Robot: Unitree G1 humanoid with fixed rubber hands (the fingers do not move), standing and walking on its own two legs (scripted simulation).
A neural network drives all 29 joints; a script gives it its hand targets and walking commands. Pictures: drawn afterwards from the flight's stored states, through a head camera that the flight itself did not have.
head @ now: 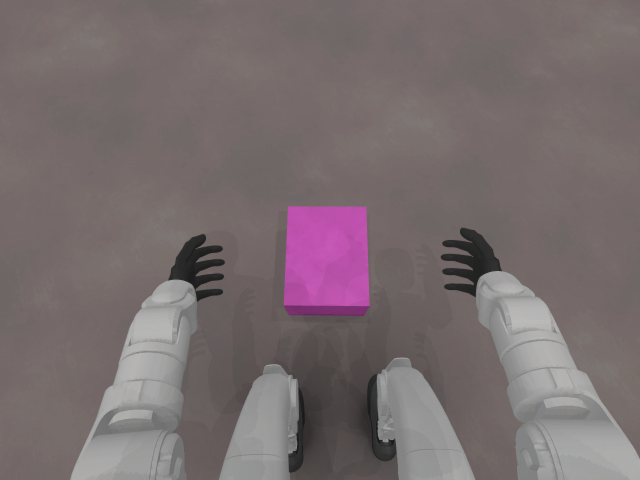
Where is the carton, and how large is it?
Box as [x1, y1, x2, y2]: [284, 207, 369, 315]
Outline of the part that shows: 288,207 284,287 284,306 288,313 325,315 363,315 369,305 365,207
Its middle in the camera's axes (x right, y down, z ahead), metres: +0.03 +0.06 +1.08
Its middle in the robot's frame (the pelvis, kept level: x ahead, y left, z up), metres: +0.53 +0.01 -0.61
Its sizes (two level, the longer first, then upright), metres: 0.272 0.214 0.150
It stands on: the floor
